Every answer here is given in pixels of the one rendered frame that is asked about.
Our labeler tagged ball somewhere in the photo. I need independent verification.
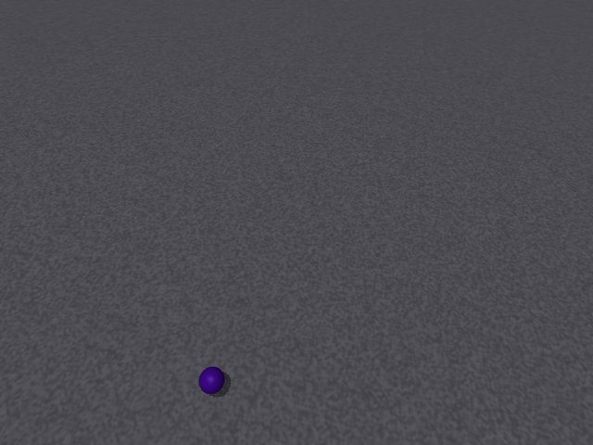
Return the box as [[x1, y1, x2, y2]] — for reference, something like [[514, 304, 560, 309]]
[[199, 366, 224, 394]]

